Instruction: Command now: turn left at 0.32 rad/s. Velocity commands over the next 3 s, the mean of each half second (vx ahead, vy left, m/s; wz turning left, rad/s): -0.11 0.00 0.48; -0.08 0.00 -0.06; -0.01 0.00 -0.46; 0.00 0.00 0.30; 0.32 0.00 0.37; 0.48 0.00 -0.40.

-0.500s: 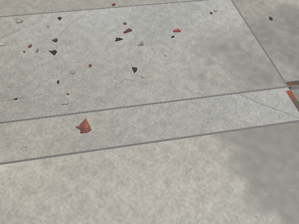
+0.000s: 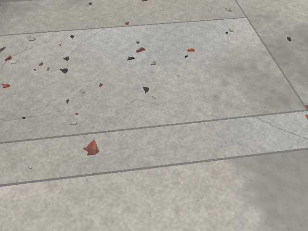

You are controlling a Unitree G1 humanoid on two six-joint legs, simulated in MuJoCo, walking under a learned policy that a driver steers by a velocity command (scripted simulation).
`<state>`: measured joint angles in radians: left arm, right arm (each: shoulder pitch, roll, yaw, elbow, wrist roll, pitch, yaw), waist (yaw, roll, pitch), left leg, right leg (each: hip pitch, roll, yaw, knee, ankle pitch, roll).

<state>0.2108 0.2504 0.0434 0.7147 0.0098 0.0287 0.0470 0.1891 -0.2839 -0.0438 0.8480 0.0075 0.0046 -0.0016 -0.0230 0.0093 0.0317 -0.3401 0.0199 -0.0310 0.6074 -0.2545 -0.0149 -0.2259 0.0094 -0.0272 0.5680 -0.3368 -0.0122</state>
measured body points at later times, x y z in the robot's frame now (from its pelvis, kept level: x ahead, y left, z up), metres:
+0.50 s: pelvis -0.04 -0.02 +0.01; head +0.00 +0.00 +0.45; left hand +0.00 +0.28 -0.11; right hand +0.19 -0.25 -0.09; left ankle +0.03 +0.12 -0.73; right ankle -0.03 -0.16 -0.70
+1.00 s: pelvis -0.11 -0.07 +0.01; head -0.08 -0.07 +0.46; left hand -0.07 +0.23 -0.10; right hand +0.07 -0.32 -0.10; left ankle -0.19 +0.03 -0.73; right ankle -0.04 -0.16 -0.73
